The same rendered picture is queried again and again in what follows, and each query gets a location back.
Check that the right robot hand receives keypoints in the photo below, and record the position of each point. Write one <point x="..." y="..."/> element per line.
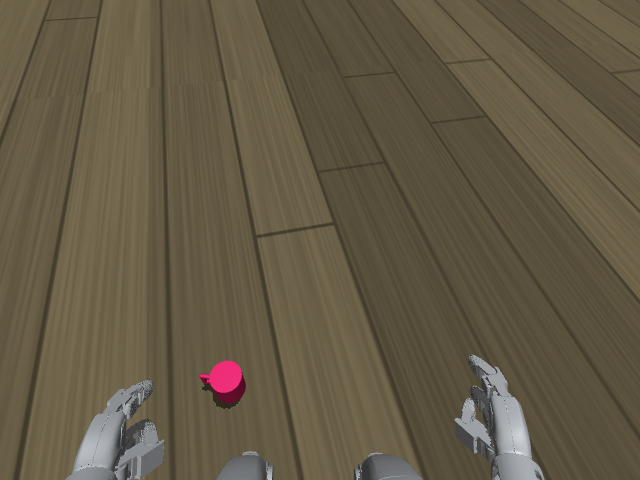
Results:
<point x="502" y="415"/>

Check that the right robot arm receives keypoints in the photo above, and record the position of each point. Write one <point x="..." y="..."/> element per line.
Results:
<point x="515" y="467"/>

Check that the left robot hand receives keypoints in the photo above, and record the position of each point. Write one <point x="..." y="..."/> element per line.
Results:
<point x="130" y="454"/>

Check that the mug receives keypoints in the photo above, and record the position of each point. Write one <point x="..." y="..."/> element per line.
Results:
<point x="227" y="381"/>

